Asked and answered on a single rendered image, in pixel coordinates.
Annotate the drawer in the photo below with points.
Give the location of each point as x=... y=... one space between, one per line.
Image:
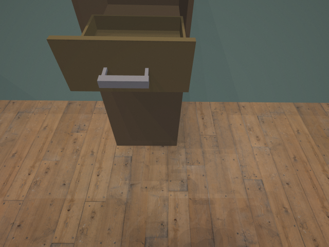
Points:
x=126 y=45

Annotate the cabinet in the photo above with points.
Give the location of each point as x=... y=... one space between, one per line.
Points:
x=140 y=118

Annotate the handle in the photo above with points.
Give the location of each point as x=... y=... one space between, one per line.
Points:
x=127 y=82

